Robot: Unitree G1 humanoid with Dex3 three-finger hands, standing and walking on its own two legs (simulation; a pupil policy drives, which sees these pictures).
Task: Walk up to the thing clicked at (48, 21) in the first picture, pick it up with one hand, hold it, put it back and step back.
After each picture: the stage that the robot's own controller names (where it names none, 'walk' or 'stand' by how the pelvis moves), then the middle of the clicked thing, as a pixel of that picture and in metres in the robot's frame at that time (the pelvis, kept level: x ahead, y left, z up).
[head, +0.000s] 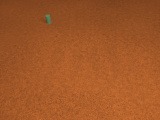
stand; (48, 19) +1.98 +0.53 -0.72
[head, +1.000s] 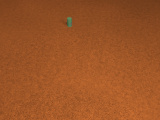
walk; (69, 22) +1.87 +0.25 -0.70
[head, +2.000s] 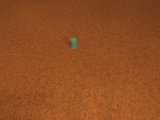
walk; (73, 43) +1.28 +0.14 -0.70
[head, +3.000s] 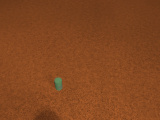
walk; (58, 84) +0.83 +0.20 -0.71
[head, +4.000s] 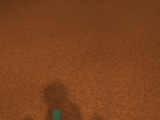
walk; (56, 116) +0.54 +0.19 -0.71
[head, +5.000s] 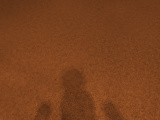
stand; out of the picture +0.39 +0.19 -0.71
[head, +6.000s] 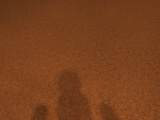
stand; out of the picture +0.37 +0.21 -0.72
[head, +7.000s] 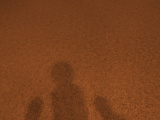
stand; out of the picture +0.35 +0.25 -0.72
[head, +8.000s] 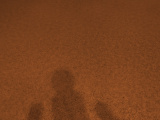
stand; out of the picture +0.35 +0.25 -0.72
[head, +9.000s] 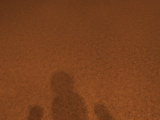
stand; out of the picture +0.36 +0.21 -0.73
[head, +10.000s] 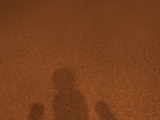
stand; out of the picture +0.37 +0.21 -0.73
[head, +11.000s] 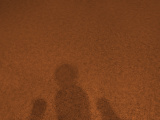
go down; out of the picture +0.37 +0.19 -0.72
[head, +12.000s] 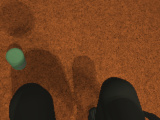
go down; (17, 59) +0.45 +0.24 -0.30
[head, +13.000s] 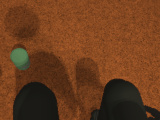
close in; (21, 59) +0.45 +0.24 -0.29
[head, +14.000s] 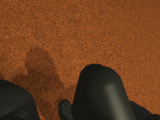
close in; out of the picture +0.43 +0.29 -0.22
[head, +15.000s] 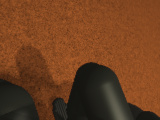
close; out of the picture +0.42 +0.29 -0.22
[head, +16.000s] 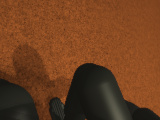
lift; out of the picture +0.39 +0.26 -0.23
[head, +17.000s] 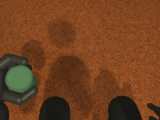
lift; (24, 82) +0.33 +0.21 -0.02
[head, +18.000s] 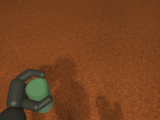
hold; (40, 96) +0.31 +0.17 +0.01
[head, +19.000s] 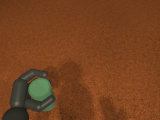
hold; (43, 95) +0.32 +0.16 +0.01
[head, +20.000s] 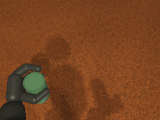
crouch; (37, 88) +0.35 +0.17 -0.05
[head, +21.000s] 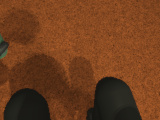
lower; out of the picture +0.47 +0.25 -0.09
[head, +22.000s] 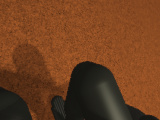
lower; out of the picture +0.43 +0.30 -0.22
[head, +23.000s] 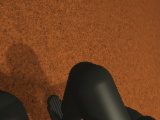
lower; out of the picture +0.43 +0.30 -0.23
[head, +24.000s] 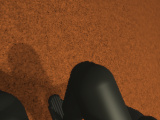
lower; out of the picture +0.43 +0.31 -0.23
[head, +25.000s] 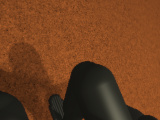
lower; out of the picture +0.43 +0.31 -0.23
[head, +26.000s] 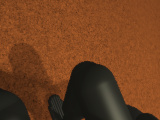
open; out of the picture +0.43 +0.29 -0.23
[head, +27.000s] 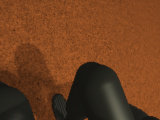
rise; out of the picture +0.43 +0.29 -0.23
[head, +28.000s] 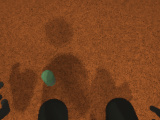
walk; (48, 78) +0.45 +0.20 -0.45
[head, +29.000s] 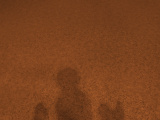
stand; out of the picture +0.39 +0.16 -0.66
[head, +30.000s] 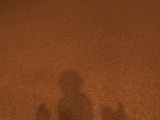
stand; out of the picture +0.40 +0.17 -0.67
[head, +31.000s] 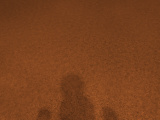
stand; out of the picture +0.41 +0.17 -0.71
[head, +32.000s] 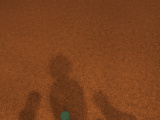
walk; (65, 118) +0.44 +0.14 -0.70
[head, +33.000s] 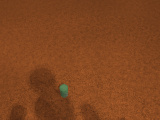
walk; (64, 90) +0.63 +0.13 -0.71
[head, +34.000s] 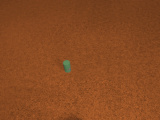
walk; (67, 66) +0.94 +0.25 -0.69
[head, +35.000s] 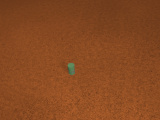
stand; (71, 68) +1.02 +0.17 -0.71
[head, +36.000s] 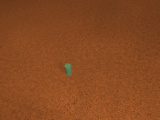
stand; (68, 69) +1.03 +0.19 -0.72
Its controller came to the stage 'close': yes
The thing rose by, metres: 0.71
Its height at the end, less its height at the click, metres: +0.00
